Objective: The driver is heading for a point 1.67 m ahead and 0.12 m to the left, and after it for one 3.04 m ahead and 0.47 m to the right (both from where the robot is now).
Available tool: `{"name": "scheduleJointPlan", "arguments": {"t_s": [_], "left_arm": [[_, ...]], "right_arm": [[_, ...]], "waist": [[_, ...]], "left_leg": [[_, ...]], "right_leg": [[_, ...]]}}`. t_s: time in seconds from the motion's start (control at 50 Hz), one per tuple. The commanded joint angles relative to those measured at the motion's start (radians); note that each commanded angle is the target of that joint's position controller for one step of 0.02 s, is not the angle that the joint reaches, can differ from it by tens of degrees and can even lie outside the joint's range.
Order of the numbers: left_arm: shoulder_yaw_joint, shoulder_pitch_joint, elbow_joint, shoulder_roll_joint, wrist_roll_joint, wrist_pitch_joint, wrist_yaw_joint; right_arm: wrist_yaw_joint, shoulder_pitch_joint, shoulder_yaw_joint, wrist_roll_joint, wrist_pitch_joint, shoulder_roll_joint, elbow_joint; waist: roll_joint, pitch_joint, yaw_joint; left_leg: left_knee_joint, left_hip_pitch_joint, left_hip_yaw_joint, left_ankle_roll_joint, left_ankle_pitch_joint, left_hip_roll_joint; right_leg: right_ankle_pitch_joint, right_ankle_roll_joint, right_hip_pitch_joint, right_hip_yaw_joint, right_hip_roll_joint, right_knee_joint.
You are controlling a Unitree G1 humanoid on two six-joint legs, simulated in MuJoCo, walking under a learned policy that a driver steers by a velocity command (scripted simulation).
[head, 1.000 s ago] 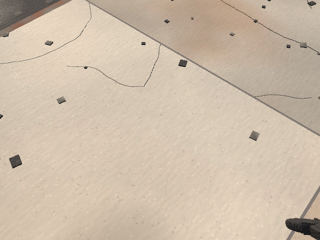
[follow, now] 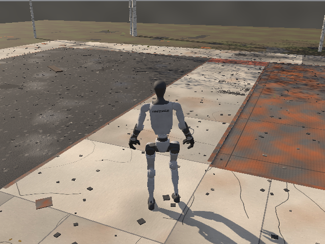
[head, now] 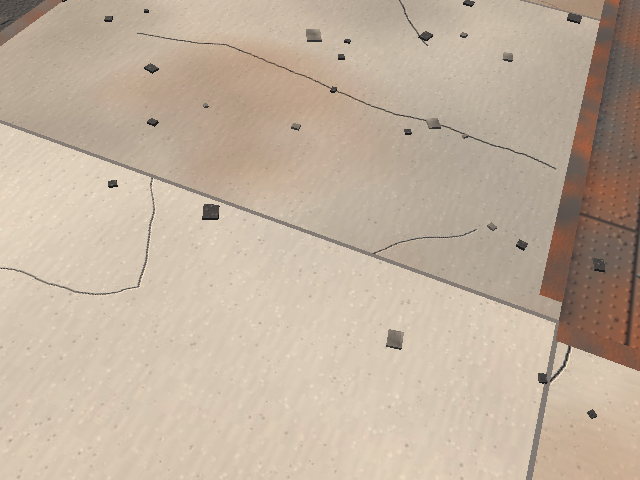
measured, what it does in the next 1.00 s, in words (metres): steps on the spot: right foot, then left foot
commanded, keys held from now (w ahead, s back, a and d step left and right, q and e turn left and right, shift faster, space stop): e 0.22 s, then no key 0.02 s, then q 0.76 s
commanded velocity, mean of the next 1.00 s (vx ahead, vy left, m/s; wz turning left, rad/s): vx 0.00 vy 0.00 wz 0.06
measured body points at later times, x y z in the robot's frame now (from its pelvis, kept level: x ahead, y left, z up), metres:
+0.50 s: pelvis +0.00 -0.06 +0.00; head +0.02 -0.07 +0.44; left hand +0.22 +0.15 -0.09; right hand +0.05 -0.35 -0.13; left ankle +0.02 +0.10 -0.71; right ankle -0.02 -0.14 -0.74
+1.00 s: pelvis -0.01 -0.01 +0.00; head +0.03 +0.02 +0.45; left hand +0.12 +0.29 -0.11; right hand +0.17 -0.29 -0.08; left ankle -0.02 +0.07 -0.74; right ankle +0.02 -0.18 -0.68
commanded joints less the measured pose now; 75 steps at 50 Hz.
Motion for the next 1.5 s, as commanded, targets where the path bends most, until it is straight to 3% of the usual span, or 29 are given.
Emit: {"name": "scheduleJointPlan", "arguments": {"t_s": [0.02, 0.16, 0.22, 0.24, 0.26, 0.28, 0.3, 0.34, 0.38, 0.44, 0.52, 0.6, 0.7, 0.72, 0.74, 0.76, 0.78, 0.82, 1.0, 1.18, 1.2, 1.22, 1.24, 1.26, 1.28, 1.32, 1.4, 1.44, 1.5], "left_arm": [[-0.002, -0.078, -0.111, 0.031, -0.005, -0.012, -0.008], [-0.003, -0.070, -0.140, 0.041, -0.002, 0.001, -0.039], [0.017, 0.031, -0.109, 0.063, 0.001, 0.004, -0.039], [0.041, 0.069, -0.114, 0.152, 0.001, 0.000, -0.025], [0.041, 0.048, -0.141, 0.217, 0.027, -0.012, -0.019], [0.020, 0.076, -0.130, 0.143, 0.050, -0.034, -0.025], [-0.002, 0.026, -0.114, 0.094, 0.052, -0.051, -0.026], [-0.030, -0.082, -0.097, 0.016, 0.031, -0.063, -0.021], [-0.050, -0.114, -0.072, -0.023, 0.044, -0.071, -0.016], [-0.044, -0.120, -0.045, 0.000, 0.054, -0.072, -0.010], [-0.016, -0.090, -0.012, 0.083, 0.037, -0.050, -0.001], [-0.009, -0.104, -0.002, 0.080, 0.029, -0.038, 0.007], [0.001, -0.129, 0.016, 0.081, 0.001, -0.022, 0.016], [-0.001, -0.091, 0.025, 0.055, 0.009, -0.026, 0.015], [-0.020, -0.141, -0.022, -0.003, 0.057, -0.035, 0.009], [-0.016, -0.229, -0.046, 0.016, 0.046, -0.042, 0.012], [-0.005, -0.217, -0.036, 0.047, 0.023, -0.042, 0.009], [0.004, -0.175, -0.005, 0.057, 0.019, -0.038, 0.013], [-0.003, -0.159, 0.000, 0.035, 0.014, -0.053, 0.012], [0.007, -0.063, 0.012, 0.055, 0.006, -0.097, -0.022], [0.014, -0.032, 0.022, 0.070, 0.011, -0.100, -0.023], [0.027, -0.011, 0.014, 0.134, 0.027, -0.097, -0.017], [0.034, -0.039, 0.011, 0.197, 0.050, -0.088, -0.016], [0.021, -0.046, -0.004, 0.147, 0.058, -0.093, -0.016], [0.003, -0.089, -0.016, 0.091, 0.048, -0.095, -0.012], [-0.012, -0.133, -0.018, 0.055, 0.021, -0.090, -0.006], [-0.041, -0.101, 0.017, 0.010, 0.026, -0.086, -0.008], [-0.032, -0.080, 0.027, 0.052, 0.018, -0.076, -0.018], [-0.018, -0.047, 0.037, 0.114, -0.006, -0.066, -0.022]], "right_arm": [[-0.013, 0.003, -0.044, 0.001, -0.001, -0.169, -0.059], [0.012, -0.024, -0.073, 0.029, 0.006, -0.231, -0.053], [0.019, -0.006, -0.065, 0.052, -0.003, -0.193, -0.027], [0.024, 0.022, -0.048, 0.015, -0.007, -0.139, -0.032], [0.023, -0.022, -0.023, -0.023, -0.010, -0.093, -0.084], [0.017, -0.080, -0.041, 0.001, -0.008, -0.153, -0.081], [0.017, -0.079, -0.046, 0.026, -0.001, -0.168, -0.066], [0.010, -0.032, -0.046, 0.018, 0.015, -0.155, -0.014], [0.017, 0.028, -0.039, 0.019, 0.022, -0.131, 0.019], [0.023, -0.011, -0.020, 0.028, 0.024, -0.109, 0.011], [0.020, -0.039, -0.028, 0.037, 0.032, -0.156, -0.022], [0.026, -0.022, -0.024, 0.038, 0.036, -0.131, -0.031], [0.050, 0.053, -0.029, 0.037, 0.033, -0.126, -0.022], [0.042, 0.066, -0.048, 0.029, 0.030, -0.193, -0.028], [0.027, 0.080, -0.076, 0.027, 0.024, -0.312, -0.047], [0.036, 0.116, -0.064, -0.006, 0.006, -0.280, -0.058], [0.041, 0.085, -0.058, -0.009, -0.013, -0.260, -0.062], [0.031, -0.007, -0.051, 0.028, -0.021, -0.222, -0.072], [0.005, -0.008, -0.056, 0.031, 0.014, -0.240, -0.107], [0.014, -0.102, -0.055, 0.048, 0.038, -0.231, -0.150], [0.009, -0.101, -0.051, 0.051, 0.040, -0.215, -0.153], [0.010, -0.052, -0.037, 0.037, 0.039, -0.167, -0.154], [0.010, -0.003, -0.038, 0.039, 0.032, -0.158, -0.170], [0.008, 0.012, -0.062, 0.022, 0.024, -0.242, -0.158], [0.010, 0.012, -0.078, 0.031, 0.026, -0.276, -0.137], [0.005, 0.016, -0.072, 0.027, 0.041, -0.230, -0.109], [0.011, -0.026, -0.018, 0.016, 0.036, -0.096, -0.123], [0.015, -0.067, -0.005, 0.010, 0.029, -0.072, -0.127], [0.011, -0.009, -0.028, 0.026, 0.023, -0.131, -0.090]], "waist": [[0.206, -0.065, -0.032], [0.243, -0.091, -0.027], [0.168, -0.112, 0.031], [-0.050, -0.140, 0.022], [-0.272, -0.148, 0.018], [-0.156, -0.214, 0.093], [-0.121, -0.164, 0.059], [-0.088, -0.124, 0.010], [-0.094, -0.125, -0.023], [-0.092, -0.093, 0.009], [-0.080, -0.039, 0.044], [-0.058, -0.041, 0.036], [-0.051, -0.086, -0.025], [0.079, -0.095, -0.010], [0.362, -0.094, 0.006], [0.297, -0.144, -0.070], [0.185, -0.125, -0.048], [0.105, -0.086, -0.001], [0.176, -0.085, -0.010], [0.215, -0.107, 0.033], [0.192, -0.113, 0.045], [0.035, -0.148, 0.020], [-0.212, -0.092, -0.033], [-0.169, -0.095, -0.010], [-0.103, -0.072, -0.020], [-0.075, -0.040, -0.019], [-0.108, -0.076, -0.003], [-0.158, -0.069, 0.031], [-0.132, -0.055, 0.009]], "left_leg": [[-0.117, 0.228, -0.168, 0.199, 0.376, 0.243], [-0.073, 0.176, -0.076, 0.188, 0.435, 0.291], [0.095, 0.065, 0.021, 0.073, 0.310, 0.242], [0.329, -0.157, 0.109, -0.023, 0.024, 0.152], [0.550, -0.412, 0.088, -0.094, -0.454, 0.021], [0.693, -0.390, -0.041, -0.098, -0.462, 0.037], [0.712, -0.376, -0.063, -0.088, -0.393, 0.058], [0.635, -0.325, -0.074, -0.093, -0.245, 0.076], [0.575, -0.191, -0.066, -0.109, -0.139, 0.061], [0.379, -0.116, -0.054, -0.106, -0.116, 0.059], [0.360, -0.177, -0.032, -0.091, -0.216, 0.048], [0.363, -0.193, -0.016, -0.074, -0.258, 0.047], [0.035, 0.001, 0.038, 0.000, 0.018, -0.004], [-0.056, 0.112, -0.106, 0.052, 0.284, 0.064], [-0.057, 0.264, -0.449, 0.211, 0.713, 0.303], [-0.096, 0.256, -0.553, 0.365, 0.719, 0.384], [-0.097, 0.252, -0.477, 0.345, 0.652, 0.340], [-0.083, 0.243, -0.367, 0.245, 0.545, 0.244], [-0.096, 0.177, -0.377, 0.219, 0.350, 0.157], [0.006, 0.094, -0.533, 0.163, 0.329, 0.101], [0.042, 0.044, -0.516, 0.122, 0.237, 0.065], [0.202, -0.063, -0.418, 0.064, -0.018, -0.014], [0.387, -0.282, -0.229, 0.002, -0.415, -0.185], [0.623, -0.302, -0.217, -0.044, -0.450, -0.110], [0.707, -0.295, -0.220, -0.057, -0.375, -0.088], [0.756, -0.313, -0.208, -0.087, -0.264, -0.086], [0.455, -0.169, -0.148, -0.110, -0.220, -0.043], [0.241, -0.064, -0.074, -0.117, -0.248, -0.034], [-0.089, 0.074, -0.040, -0.088, 0.011, -0.070]], "right_leg": [[0.003, 0.034, -0.119, -0.034, -0.051, -0.077], [0.011, -0.024, 0.141, -0.145, -0.061, -0.415], [0.279, -0.113, 0.394, -0.143, -0.027, -0.723], [0.599, -0.180, 0.600, 0.100, -0.194, -0.749], [0.894, -0.386, 0.638, 0.386, -0.445, -0.713], [0.819, -0.461, 0.569, 0.348, -0.461, -0.739], [0.728, -0.405, 0.518, 0.234, -0.388, -0.744], [0.630, -0.305, 0.458, 0.105, -0.290, -0.751], [0.685, -0.290, 0.382, 0.011, -0.248, -0.762], [0.565, -0.287, 0.382, -0.019, -0.248, -0.774], [0.472, -0.340, 0.422, 0.071, -0.337, -0.778], [0.577, -0.349, 0.467, 0.075, -0.377, -0.752], [0.553, -0.241, 0.437, -0.054, -0.319, -0.609], [0.362, -0.151, 0.330, -0.139, -0.241, -0.457], [-0.107, -0.036, 0.034, -0.227, -0.071, -0.195], [-0.337, -0.022, -0.058, -0.079, -0.008, 0.001], [-0.291, -0.027, -0.086, -0.027, -0.038, 0.085], [-0.136, -0.024, -0.115, -0.010, -0.069, 0.052], [0.030, 0.028, 0.027, -0.005, -0.031, -0.256], [0.143, -0.026, 0.284, -0.013, 0.002, -0.672], [0.265, -0.047, 0.375, -0.001, -0.035, -0.768], [0.362, -0.115, 0.497, 0.162, -0.220, -0.796], [0.564, -0.281, 0.512, 0.396, -0.398, -0.809], [0.547, -0.383, 0.445, 0.453, -0.477, -0.815], [0.493, -0.362, 0.410, 0.354, -0.416, -0.806], [0.412, -0.292, 0.406, 0.212, -0.305, -0.794], [0.498, -0.287, 0.424, 0.106, -0.227, -0.778], [0.503, -0.282, 0.410, 0.112, -0.209, -0.765], [0.529, -0.271, 0.387, 0.180, -0.214, -0.726]]}}
Velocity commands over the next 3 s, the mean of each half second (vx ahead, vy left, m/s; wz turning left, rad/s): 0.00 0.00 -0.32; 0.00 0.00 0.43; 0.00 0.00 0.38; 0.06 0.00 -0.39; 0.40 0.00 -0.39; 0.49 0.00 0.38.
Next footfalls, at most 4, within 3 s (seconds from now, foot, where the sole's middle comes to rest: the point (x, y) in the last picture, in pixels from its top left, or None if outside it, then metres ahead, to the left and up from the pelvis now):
0.24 right None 0.02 -0.15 -0.78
0.72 left None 0.02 0.07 -0.78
1.22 right None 0.08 -0.15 -0.78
1.54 left None -0.02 0.09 -0.78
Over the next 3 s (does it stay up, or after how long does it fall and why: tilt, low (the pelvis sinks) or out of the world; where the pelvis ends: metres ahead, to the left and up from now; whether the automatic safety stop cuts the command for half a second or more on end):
stays up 0.48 -0.11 0.00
